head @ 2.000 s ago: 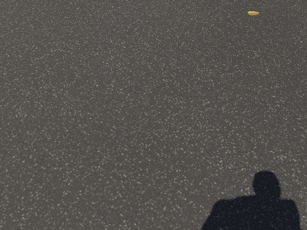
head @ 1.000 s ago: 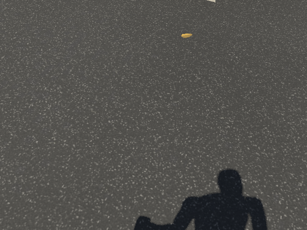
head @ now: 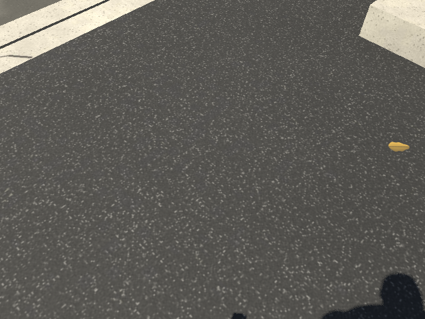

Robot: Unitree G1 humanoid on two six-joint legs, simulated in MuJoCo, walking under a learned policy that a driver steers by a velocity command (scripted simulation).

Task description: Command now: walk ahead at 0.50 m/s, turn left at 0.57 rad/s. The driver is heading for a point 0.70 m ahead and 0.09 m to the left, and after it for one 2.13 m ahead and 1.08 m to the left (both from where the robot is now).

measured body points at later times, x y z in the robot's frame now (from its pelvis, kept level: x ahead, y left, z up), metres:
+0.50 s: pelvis +0.20 -0.05 +0.00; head +0.25 -0.05 +0.44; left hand +0.22 +0.23 -0.12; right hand +0.39 -0.29 -0.13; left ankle +0.18 +0.07 -0.67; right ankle +0.28 -0.14 -0.74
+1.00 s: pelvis +0.21 -0.01 +0.00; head +0.21 +0.02 +0.45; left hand +0.14 +0.26 -0.14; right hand +0.45 -0.16 -0.10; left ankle +0.19 +0.07 -0.74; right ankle +0.27 -0.13 -0.70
